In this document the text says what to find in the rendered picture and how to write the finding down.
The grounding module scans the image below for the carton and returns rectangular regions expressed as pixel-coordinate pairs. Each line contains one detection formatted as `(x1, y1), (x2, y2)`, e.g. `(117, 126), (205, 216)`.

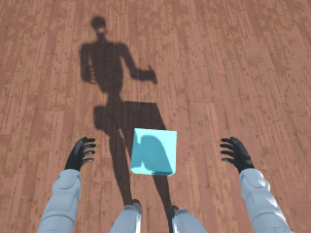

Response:
(130, 128), (177, 177)

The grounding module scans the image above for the left robot forearm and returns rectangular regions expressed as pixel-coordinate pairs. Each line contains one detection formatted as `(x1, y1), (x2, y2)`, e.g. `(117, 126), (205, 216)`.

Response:
(37, 169), (82, 233)

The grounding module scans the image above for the robot left hand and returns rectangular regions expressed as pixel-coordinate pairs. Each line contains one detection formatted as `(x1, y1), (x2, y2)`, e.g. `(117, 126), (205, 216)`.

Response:
(64, 137), (96, 172)

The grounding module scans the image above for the right robot foot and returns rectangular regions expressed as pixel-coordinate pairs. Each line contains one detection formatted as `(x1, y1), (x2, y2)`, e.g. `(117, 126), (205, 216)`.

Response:
(168, 208), (179, 233)

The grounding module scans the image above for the robot left thigh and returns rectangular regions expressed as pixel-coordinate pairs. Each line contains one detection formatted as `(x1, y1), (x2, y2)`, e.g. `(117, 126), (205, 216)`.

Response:
(109, 210), (142, 233)

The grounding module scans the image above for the right robot forearm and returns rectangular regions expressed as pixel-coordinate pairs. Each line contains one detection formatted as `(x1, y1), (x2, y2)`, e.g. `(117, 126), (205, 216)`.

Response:
(239, 168), (294, 233)

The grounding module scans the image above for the robot right hand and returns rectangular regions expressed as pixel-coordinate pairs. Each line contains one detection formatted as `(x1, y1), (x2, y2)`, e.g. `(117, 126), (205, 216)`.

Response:
(220, 137), (255, 175)

